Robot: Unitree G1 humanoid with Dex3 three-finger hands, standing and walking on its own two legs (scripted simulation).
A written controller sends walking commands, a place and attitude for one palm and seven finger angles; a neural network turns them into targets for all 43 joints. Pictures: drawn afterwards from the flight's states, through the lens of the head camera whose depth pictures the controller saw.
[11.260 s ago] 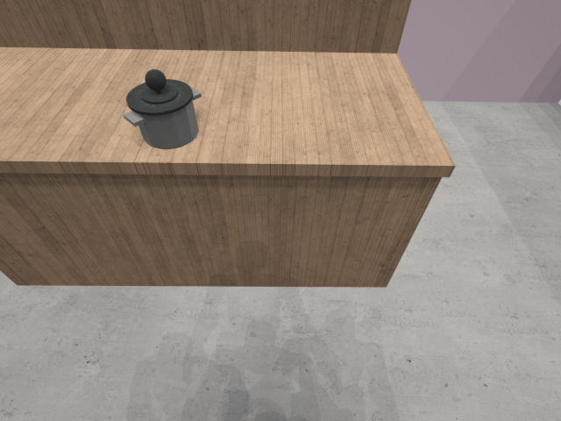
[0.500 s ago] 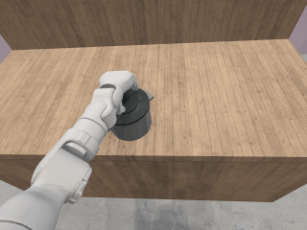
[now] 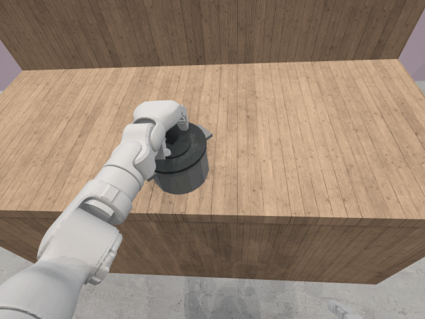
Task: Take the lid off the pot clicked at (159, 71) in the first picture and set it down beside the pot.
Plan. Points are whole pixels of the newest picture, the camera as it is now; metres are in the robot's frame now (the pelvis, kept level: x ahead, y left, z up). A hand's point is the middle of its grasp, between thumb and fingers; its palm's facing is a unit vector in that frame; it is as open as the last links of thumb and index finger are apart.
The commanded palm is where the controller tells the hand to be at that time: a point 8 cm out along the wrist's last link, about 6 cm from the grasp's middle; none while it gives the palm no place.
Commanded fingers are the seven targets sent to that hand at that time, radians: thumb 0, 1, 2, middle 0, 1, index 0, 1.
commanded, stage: close the fingers and squeeze the knob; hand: left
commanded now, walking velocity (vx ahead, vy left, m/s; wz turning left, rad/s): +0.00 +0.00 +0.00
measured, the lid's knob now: (168, 132) +0.49 +0.09 +0.07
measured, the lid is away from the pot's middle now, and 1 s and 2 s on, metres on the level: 0.01 0.01 0.02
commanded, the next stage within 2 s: lift the lid straight up in 1.16 s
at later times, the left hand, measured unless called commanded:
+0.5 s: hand (164, 137) +0.46 +0.09 +0.09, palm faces -0.29 -0.02 -0.96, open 7.8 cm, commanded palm +0.44 +0.10 +0.14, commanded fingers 0.00 0.38 0.81 -0.77 -0.99 -0.77 -0.99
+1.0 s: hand (161, 137) +0.46 +0.10 +0.09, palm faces -0.29 -0.04 -0.96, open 7.7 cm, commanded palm +0.44 +0.12 +0.14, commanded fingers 0.00 0.54 0.98 -0.79 -0.99 -0.78 -0.97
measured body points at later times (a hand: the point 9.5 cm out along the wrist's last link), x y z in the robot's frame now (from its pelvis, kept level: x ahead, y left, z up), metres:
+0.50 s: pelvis +0.00 +0.01 +0.00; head +0.04 -0.03 +0.45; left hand +0.46 +0.09 +0.14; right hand +0.10 -0.24 -0.14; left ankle -0.02 +0.10 -0.74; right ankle +0.00 -0.11 -0.74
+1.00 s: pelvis +0.00 +0.01 +0.00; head +0.04 -0.02 +0.45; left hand +0.47 +0.10 +0.14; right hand +0.12 -0.24 -0.13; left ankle -0.02 +0.10 -0.74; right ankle +0.00 -0.11 -0.74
